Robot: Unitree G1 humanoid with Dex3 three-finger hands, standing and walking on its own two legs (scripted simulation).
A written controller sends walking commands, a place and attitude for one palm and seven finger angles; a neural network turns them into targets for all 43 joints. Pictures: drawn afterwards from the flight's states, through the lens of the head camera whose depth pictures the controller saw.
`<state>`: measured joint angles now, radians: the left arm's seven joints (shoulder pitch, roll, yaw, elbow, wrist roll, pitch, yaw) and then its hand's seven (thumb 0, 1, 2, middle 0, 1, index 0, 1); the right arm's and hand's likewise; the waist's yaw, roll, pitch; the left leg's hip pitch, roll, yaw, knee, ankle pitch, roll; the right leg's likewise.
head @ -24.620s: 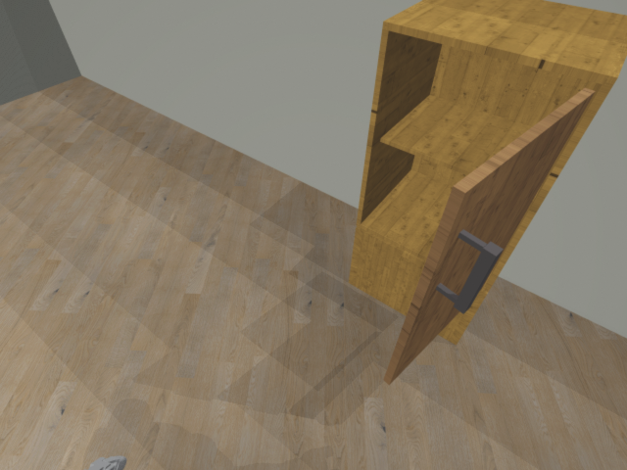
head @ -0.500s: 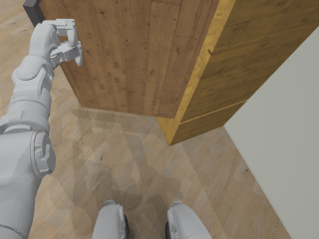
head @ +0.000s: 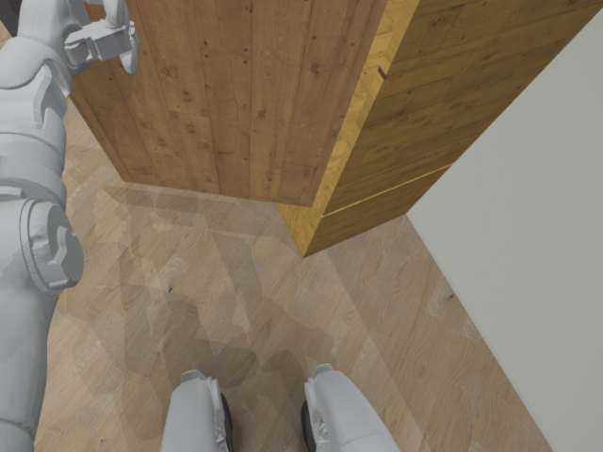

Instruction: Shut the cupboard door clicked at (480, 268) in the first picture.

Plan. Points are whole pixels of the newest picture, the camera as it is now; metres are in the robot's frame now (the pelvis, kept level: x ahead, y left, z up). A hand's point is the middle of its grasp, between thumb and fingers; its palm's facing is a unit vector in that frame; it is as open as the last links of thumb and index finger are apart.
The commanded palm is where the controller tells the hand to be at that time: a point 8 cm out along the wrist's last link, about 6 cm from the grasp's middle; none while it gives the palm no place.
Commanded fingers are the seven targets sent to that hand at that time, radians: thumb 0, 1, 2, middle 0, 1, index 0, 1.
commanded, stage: push the door shut along its arc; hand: left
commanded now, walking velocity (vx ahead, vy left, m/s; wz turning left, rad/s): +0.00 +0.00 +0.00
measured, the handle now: (29, 13) +0.62 +0.22 +0.12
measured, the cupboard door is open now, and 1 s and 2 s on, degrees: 59 53 53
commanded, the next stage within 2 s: pull the fist back off the door in 0.12 s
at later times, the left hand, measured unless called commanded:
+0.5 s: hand (157, 27) +0.60 +0.09 +0.11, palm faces +0.15 -0.98 -0.08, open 3.0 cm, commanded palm +0.57 +0.11 +0.12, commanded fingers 0.00 0.90 0.90 -1.30 -1.50 -1.30 -1.50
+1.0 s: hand (153, 87) +0.52 +0.10 +0.11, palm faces +0.12 -0.99 +0.00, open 3.1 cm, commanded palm +0.49 +0.13 +0.12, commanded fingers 0.00 0.90 0.90 -1.30 -1.50 -1.30 -1.50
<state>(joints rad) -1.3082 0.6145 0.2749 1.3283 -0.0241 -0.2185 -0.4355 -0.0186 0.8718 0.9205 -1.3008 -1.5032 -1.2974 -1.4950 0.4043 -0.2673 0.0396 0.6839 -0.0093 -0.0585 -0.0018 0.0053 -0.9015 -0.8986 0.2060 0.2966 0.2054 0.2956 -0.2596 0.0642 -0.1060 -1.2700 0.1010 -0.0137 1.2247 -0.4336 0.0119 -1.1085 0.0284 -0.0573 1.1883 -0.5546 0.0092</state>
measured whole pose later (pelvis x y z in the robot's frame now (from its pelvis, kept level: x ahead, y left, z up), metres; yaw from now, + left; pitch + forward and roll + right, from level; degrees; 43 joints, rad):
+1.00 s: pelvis +0.03 -0.02 +0.04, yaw +2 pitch +20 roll -1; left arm -0.80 0.20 0.24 1.02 -0.04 -0.43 0.10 0.02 0.90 0.90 -1.30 -1.50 -1.30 -1.50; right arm 0.41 -0.27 -0.05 0.66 -0.04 0.01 0.08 0.01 -0.90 -0.90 0.20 0.30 0.20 0.30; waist -0.15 0.04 -0.14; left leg -0.96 0.08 0.00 1.01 -0.41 -0.02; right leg -0.82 0.02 -0.05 1.01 -0.54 -0.02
